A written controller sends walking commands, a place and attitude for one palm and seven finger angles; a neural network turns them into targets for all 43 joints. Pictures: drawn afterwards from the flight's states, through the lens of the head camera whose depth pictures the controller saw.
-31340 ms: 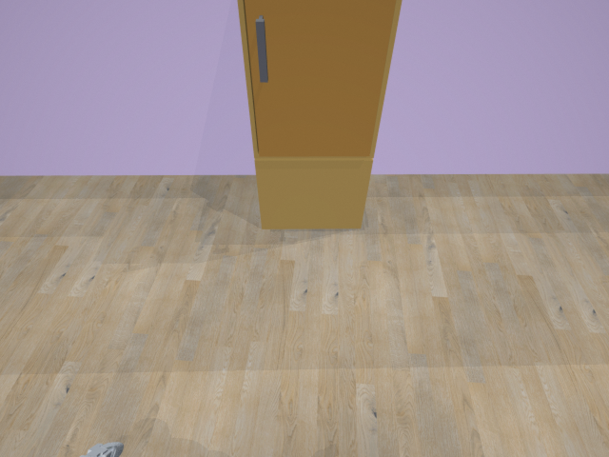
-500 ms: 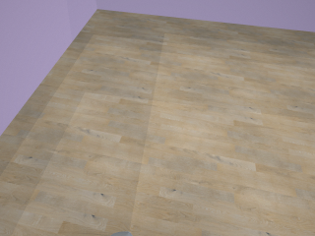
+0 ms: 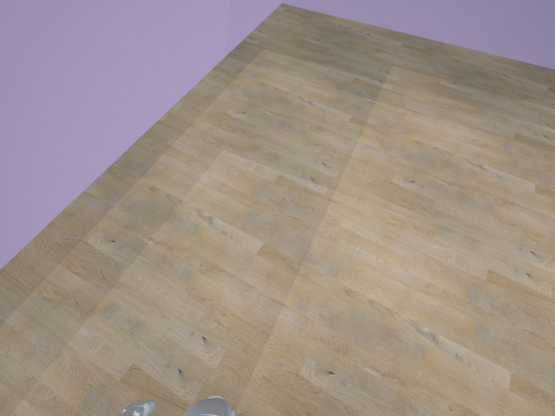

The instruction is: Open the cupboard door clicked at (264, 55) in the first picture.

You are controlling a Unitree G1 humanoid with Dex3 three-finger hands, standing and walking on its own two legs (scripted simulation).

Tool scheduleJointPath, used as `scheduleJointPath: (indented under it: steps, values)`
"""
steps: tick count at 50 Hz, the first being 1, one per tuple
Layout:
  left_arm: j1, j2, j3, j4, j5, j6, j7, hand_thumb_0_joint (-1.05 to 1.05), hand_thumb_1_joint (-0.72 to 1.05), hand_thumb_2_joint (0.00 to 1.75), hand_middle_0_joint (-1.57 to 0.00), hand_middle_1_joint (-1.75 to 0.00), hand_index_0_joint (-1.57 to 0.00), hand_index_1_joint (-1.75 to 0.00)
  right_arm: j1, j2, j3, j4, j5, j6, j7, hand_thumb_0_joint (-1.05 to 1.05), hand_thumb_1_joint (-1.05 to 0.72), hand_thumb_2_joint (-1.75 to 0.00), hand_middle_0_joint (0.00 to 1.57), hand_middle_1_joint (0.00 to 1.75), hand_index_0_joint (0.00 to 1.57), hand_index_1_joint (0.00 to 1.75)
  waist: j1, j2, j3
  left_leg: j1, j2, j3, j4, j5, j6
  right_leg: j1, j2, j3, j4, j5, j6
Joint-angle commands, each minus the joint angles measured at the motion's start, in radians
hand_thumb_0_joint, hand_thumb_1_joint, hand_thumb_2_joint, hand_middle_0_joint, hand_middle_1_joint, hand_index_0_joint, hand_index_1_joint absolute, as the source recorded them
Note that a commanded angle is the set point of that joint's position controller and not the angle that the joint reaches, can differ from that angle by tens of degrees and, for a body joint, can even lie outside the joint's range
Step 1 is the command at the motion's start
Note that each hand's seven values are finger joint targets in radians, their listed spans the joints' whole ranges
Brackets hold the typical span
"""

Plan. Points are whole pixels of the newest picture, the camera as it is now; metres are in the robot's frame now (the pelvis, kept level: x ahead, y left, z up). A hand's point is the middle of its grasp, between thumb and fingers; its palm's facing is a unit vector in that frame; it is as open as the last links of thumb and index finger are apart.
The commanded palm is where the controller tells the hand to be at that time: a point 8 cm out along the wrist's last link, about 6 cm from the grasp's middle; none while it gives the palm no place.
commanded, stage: turn to face it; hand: left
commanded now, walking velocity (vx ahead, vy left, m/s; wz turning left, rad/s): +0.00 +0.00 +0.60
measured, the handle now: out of the picture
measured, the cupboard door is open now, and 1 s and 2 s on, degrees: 43 43 43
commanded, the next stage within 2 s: none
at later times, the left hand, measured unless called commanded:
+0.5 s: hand out of the picture +0.07 +0.18 -0.15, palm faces +0.29 -0.90 -0.31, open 7.4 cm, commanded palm none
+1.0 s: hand out of the picture +0.00 +0.18 -0.16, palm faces +0.60 -0.76 -0.26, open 7.4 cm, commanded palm none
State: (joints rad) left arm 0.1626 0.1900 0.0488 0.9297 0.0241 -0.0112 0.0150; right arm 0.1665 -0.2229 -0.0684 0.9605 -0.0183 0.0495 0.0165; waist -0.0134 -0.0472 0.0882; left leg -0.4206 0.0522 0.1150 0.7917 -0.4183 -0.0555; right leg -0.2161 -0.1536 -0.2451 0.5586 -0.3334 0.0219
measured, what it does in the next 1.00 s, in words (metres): steps on the spot, turning left: left foot, then right foot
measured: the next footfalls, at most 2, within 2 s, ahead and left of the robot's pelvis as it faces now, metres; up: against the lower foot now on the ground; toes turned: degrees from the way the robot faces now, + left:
left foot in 0.06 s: +0.08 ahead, +0.12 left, +0.00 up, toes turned +10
right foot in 0.42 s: +0.11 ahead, -0.15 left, +0.00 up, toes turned +11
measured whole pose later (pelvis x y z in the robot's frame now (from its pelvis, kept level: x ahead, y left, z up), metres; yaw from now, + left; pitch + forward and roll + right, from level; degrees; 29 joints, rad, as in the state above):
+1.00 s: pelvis +0.06 -0.05 +0.00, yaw +36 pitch +1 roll -1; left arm 0.15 0.26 0.07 0.90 0.01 0.06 0.00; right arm 0.14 -0.22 -0.05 0.90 -0.03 0.04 0.00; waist 0.01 -0.01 0.11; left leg -0.29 0.00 -0.01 0.52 -0.24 0.01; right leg -0.47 -0.09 -0.02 1.02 -0.42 0.08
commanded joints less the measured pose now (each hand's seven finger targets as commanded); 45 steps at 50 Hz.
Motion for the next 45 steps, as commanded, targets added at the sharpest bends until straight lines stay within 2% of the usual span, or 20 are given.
scheduleJointPath:
  steps: [1, 2, 3, 4, 9, 16, 18, 19, 20, 21, 23, 25, 28, 33, 36, 37, 38, 39, 40, 45]
  values:
    - [0.057, 0.209, 0.059, -0.045, -0.008, -0.004, 0.007, 0.0, 0.9, 0.9, -0.2, -0.3, -0.2, -0.3, 0.075, -0.082, -0.011, -0.073, -0.003, -0.027, 0.009, 0.0, -0.9, -0.9, 0.2, 0.3, 0.2, 0.3, -0.025, -0.07, -0.175, 0.218, -0.034, 0.042, -0.292, 0.266, 0.028, 0.05, -0.186, 0.041, 0.108, 0.62, -0.032]
    - [0.049, 0.172, 0.053, -0.074, -0.013, 0.001, 0.001, 0.0, 0.9, 0.9, -0.2, -0.3, -0.2, -0.3, 0.143, -0.171, -0.035, -0.067, -0.01, -0.034, 0.004, 0.0, -0.9, -0.9, 0.2, 0.3, 0.2, 0.3, -0.064, 0.132, -0.237, 0.394, 0.112, -0.151, -0.335, 0.51, 0.095, -0.125, -0.11, 0.009, 0.287, 0.344, 0.025]
    - [-0.004, 0.105, 0.029, -0.121, -0.019, 0.006, -0.001, 0.0, 0.9, 0.9, -0.2, -0.3, -0.2, -0.3, 0.209, -0.275, -0.062, -0.067, -0.01, -0.035, -0.004, 0.0, -0.9, -0.9, 0.2, 0.3, 0.2, 0.3, -0.106, 0.39, -0.256, 0.479, 0.377, -0.511, -0.387, 0.897, 0.252, -0.365, 0.027, 0.052, 0.536, -0.337, 0.084]
    - [-0.052, 0.13, 0.029, -0.142, -0.009, 0.023, 0.006, 0.0, 0.9, 0.9, -0.2, -0.3, -0.2, -0.3, 0.235, -0.296, -0.063, -0.047, -0.007, -0.027, -0.014, 0.0, -0.9, -0.9, 0.2, 0.3, 0.2, 0.3, -0.112, 0.276, -0.276, 0.466, 0.414, -0.503, -0.379, 0.873, 0.315, -0.394, 0.028, 0.2, 0.638, -0.355, 0.063]
    - [-0.018, 0.128, 0.038, -0.092, -0.005, 0.04, -0.007, 0.0, 0.9, 0.9, -0.2, -0.3, -0.2, -0.3, 0.01, -0.211, -0.037, -0.114, -0.009, -0.039, -0.032, 0.0, -0.9, -0.9, 0.2, 0.3, 0.2, 0.3, -0.011, 0.218, -0.138, 0.236, 0.214, -0.331, -0.43, 0.502, 0.208, -0.343, 0.047, 0.234, 0.583, -0.1, 0.068]
    - [0.018, 0.117, 0.033, -0.102, -0.01, 0.037, -0.005, 0.0, 0.9, 0.9, -0.2, -0.3, -0.2, -0.3, -0.022, -0.23, -0.052, -0.128, -0.013, -0.022, -0.021, 0.0, -0.9, -0.9, 0.2, 0.3, 0.2, 0.3, -0.001, 0.219, -0.146, 0.16, 0.165, -0.379, -0.414, 0.38, 0.201, -0.139, 0.127, 0.19, 0.2, -0.089, 0.054]
    - [0.086, 0.135, 0.038, -0.088, -0.011, 0.028, -0.003, 0.0, 0.9, 0.9, -0.2, -0.3, -0.2, -0.3, -0.061, -0.226, -0.053, -0.139, -0.006, -0.015, -0.018, 0.0, -0.9, -0.9, 0.2, 0.3, 0.2, 0.3, 0.038, 0.198, -0.142, 0.064, 0.127, -0.372, -0.363, 0.331, 0.167, 0.006, 0.144, 0.178, 0.022, 0.027, 0.046]
    - [0.136, 0.169, 0.047, -0.081, -0.008, 0.018, 0.004, 0.0, 0.9, 0.9, -0.2, -0.3, -0.2, -0.3, -0.081, -0.189, -0.05, -0.152, 0.002, -0.013, -0.016, 0.0, -0.9, -0.9, 0.2, 0.3, 0.2, 0.3, 0.068, 0.112, -0.152, -0.03, 0.066, -0.339, -0.272, 0.229, 0.123, 0.126, 0.085, 0.231, -0.152, 0.076, 0.034]
    - [0.16, 0.269, 0.067, -0.083, 0.01, 0.006, 0.014, 0.0, 0.9, 0.9, -0.2, -0.3, -0.2, -0.3, -0.072, -0.112, -0.04, -0.171, 0.011, -0.012, -0.009, 0.0, -0.9, -0.9, 0.2, 0.3, 0.2, 0.3, 0.081, -0.207, -0.145, -0.21, -0.084, -0.177, -0.027, -0.033, 0.036, 0.213, -0.186, 0.529, -0.312, 0.043, -0.051]
    - [0.136, 0.307, 0.064, -0.096, 0.007, 0.007, 0.018, 0.0, 0.9, 0.9, -0.2, -0.3, -0.2, -0.3, -0.094, -0.124, -0.042, -0.185, 0.005, -0.012, -0.005, 0.0, -0.9, -0.9, 0.2, 0.3, 0.2, 0.3, 0.084, -0.298, -0.121, -0.209, -0.098, -0.142, 0.248, -0.208, 0.02, 0.089, -0.358, 0.653, -0.337, 0.147, -0.149]
    - [0.029, 0.216, 0.049, -0.125, 0.001, 0.004, 0.024, 0.0, 0.9, 0.9, -0.2, -0.3, -0.2, -0.3, -0.046, -0.121, -0.047, -0.151, 0.0, 0.004, 0.003, 0.0, -0.9, -0.9, 0.2, 0.3, 0.2, 0.3, 0.013, -0.151, -0.098, -0.174, -0.042, -0.176, 0.441, -0.09, 0.022, -0.014, -0.273, 0.488, -0.3, 0.157, -0.159]
    - [-0.008, 0.176, 0.031, -0.131, -0.003, 0.005, 0.021, 0.0, 0.9, 0.9, -0.2, -0.3, -0.2, -0.3, -0.042, -0.108, -0.035, -0.122, -0.002, 0.011, 0.009, 0.0, -0.9, -0.9, 0.2, 0.3, 0.2, 0.3, -0.009, -0.189, -0.083, -0.177, -0.012, -0.127, 0.45, -0.027, -0.006, 0.028, -0.179, 0.304, -0.223, 0.398, -0.127]
    - [0.071, 0.18, 0.038, -0.108, 0.001, -0.001, 0.023, 0.0, 0.9, 0.9, -0.2, -0.3, -0.2, -0.3, -0.089, -0.073, -0.018, -0.129, 0.007, 0.004, 0.014, 0.0, -0.9, -0.9, 0.2, 0.3, 0.2, 0.3, 0.03, -0.164, -0.124, -0.146, -0.02, -0.06, 0.216, -0.043, -0.018, 0.191, -0.163, 0.199, -0.144, 0.69, -0.113]
    - [0.143, 0.231, 0.057, -0.072, 0.006, 0.0, 0.016, 0.0, 0.9, 0.9, -0.2, -0.3, -0.2, -0.3, -0.129, -0.046, -0.002, -0.141, 0.01, -0.009, 0.017, 0.0, -0.9, -0.9, 0.2, 0.3, 0.2, 0.3, 0.071, -0.172, -0.147, -0.024, -0.052, 0.017, -0.076, -0.029, 0.002, 0.243, -0.201, 0.162, -0.064, 0.787, -0.112]
    - [0.098, 0.232, 0.064, -0.079, -0.006, 0.004, 0.011, 0.0, 0.9, 0.9, -0.2, -0.3, -0.2, -0.3, -0.036, -0.081, -0.013, -0.121, 0.005, -0.013, 0.011, 0.0, -0.9, -0.9, 0.2, 0.3, 0.2, 0.3, 0.009, -0.137, -0.162, 0.163, -0.058, 0.023, -0.256, 0.147, 0.027, 0.127, -0.194, 0.099, 0.031, 0.675, -0.06]
    - [0.076, 0.217, 0.062, -0.092, -0.012, 0.007, 0.008, 0.0, 0.9, 0.9, -0.2, -0.3, -0.2, -0.3, 0.037, -0.127, -0.026, -0.104, 0.001, -0.02, 0.009, 0.0, -0.9, -0.9, 0.2, 0.3, 0.2, 0.3, -0.035, -0.036, -0.204, 0.327, -0.007, -0.035, -0.347, 0.315, 0.053, 0.01, -0.176, 0.068, 0.161, 0.546, -0.018]
    - [0.061, 0.153, 0.049, -0.126, -0.018, 0.013, 0.0, 0.0, 0.9, 0.9, -0.2, -0.3, -0.2, -0.3, 0.098, -0.236, -0.055, -0.099, -0.007, -0.027, 0.003, 0.0, -0.9, -0.9, 0.2, 0.3, 0.2, 0.3, -0.07, 0.273, -0.243, 0.502, 0.249, -0.387, -0.378, 0.618, 0.169, -0.267, -0.032, 0.031, 0.387, -0.008, 0.058]
    - [-0.016, 0.12, 0.03, -0.165, -0.014, 0.024, 0.004, 0.0, 0.9, 0.9, -0.2, -0.3, -0.2, -0.3, 0.165, -0.295, -0.07, -0.078, -0.003, -0.019, -0.009, 0.0, -0.9, -0.9, 0.2, 0.3, 0.2, 0.3, -0.107, 0.355, -0.245, 0.509, 0.385, -0.533, -0.396, 0.911, 0.3, -0.4, 0.031, 0.131, 0.557, -0.355, 0.071]
    - [-0.044, 0.148, 0.034, -0.177, -0.009, 0.034, 0.009, 0.0, 0.9, 0.9, -0.2, -0.3, -0.2, -0.3, 0.159, -0.287, -0.063, -0.072, -0.007, -0.015, -0.014, 0.0, -0.9, -0.9, 0.2, 0.3, 0.2, 0.3, -0.094, 0.229, -0.212, 0.437, 0.39, -0.46, -0.398, 0.742, 0.321, -0.394, 0.011, 0.215, 0.618, -0.313, 0.055]
    - [-0.002, 0.133, 0.042, -0.1, -0.005, 0.047, -0.008, 0.0, 0.9, 0.9, -0.2, -0.3, -0.2, -0.3, -0.013, -0.205, -0.038, -0.119, -0.006, -0.032, -0.031, 0.0, -0.9, -0.9, 0.2, 0.3, 0.2, 0.3, -0.003, 0.189, -0.133, 0.262, 0.184, -0.329, -0.443, 0.478, 0.207, -0.338, 0.047, 0.235, 0.567, -0.075, 0.067]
